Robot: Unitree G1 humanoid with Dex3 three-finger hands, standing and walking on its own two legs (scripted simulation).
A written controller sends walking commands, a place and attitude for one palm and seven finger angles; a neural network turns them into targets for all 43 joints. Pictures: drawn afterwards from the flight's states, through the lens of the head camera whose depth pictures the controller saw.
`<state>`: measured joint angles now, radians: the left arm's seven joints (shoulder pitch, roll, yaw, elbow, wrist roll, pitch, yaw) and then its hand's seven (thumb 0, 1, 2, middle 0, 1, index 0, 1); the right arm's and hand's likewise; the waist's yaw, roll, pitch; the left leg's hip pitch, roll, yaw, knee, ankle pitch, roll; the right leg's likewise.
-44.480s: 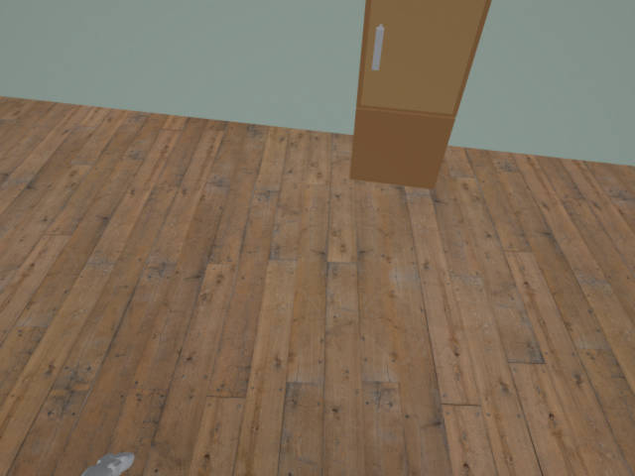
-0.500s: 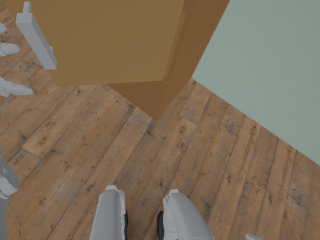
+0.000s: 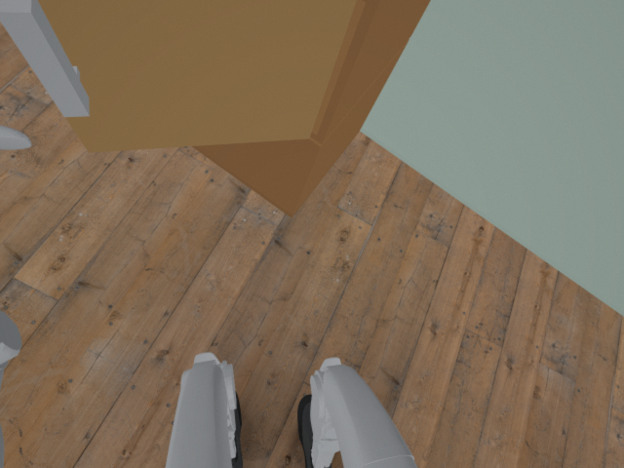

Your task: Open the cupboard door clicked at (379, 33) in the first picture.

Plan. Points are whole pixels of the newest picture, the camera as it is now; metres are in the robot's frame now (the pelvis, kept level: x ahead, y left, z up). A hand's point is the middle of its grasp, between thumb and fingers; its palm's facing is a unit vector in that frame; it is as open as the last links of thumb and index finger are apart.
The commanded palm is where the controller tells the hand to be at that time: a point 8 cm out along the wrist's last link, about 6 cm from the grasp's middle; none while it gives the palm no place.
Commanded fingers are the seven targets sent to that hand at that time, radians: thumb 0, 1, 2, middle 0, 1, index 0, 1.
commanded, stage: move the hooked fingers beside the handle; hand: left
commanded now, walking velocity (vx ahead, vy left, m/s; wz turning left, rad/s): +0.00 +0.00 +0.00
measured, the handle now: (50, 46) +0.57 +0.27 +0.05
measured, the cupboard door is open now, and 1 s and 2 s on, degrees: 46 46 46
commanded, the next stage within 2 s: slide the fingers in behind the handle in 0.46 s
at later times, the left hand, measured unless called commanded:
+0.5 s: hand out of the picture +0.50 +0.32 +0.06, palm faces +0.17 -0.99 -0.04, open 14.0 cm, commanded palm +0.50 +0.34 +0.06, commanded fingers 0.00 -0.50 0.30 -0.30 -1.20 -0.30 -1.20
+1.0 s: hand (11, 86) +0.51 +0.29 +0.06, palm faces +0.16 -0.99 -0.01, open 14.0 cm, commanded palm +0.50 +0.31 +0.06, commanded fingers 0.00 -0.50 0.30 -0.30 -1.20 -0.30 -1.20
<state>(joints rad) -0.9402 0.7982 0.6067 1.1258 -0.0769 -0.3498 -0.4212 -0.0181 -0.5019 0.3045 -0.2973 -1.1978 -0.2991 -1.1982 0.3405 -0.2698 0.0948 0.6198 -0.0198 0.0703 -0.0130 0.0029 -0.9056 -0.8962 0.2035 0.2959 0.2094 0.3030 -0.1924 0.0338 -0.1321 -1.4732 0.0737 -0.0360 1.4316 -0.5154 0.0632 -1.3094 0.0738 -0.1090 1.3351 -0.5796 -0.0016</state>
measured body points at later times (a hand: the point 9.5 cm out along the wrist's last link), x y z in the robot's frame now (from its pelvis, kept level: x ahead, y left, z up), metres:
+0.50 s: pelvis +0.00 -0.01 +0.00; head +0.18 +0.05 +0.41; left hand +0.49 +0.37 +0.06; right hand +0.04 -0.28 -0.09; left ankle +0.06 +0.08 -0.58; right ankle +0.02 -0.13 -0.58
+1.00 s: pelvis +0.00 -0.01 +0.00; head +0.17 +0.05 +0.42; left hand +0.49 +0.34 +0.07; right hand +0.04 -0.28 -0.09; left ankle +0.06 +0.08 -0.58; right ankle +0.02 -0.13 -0.58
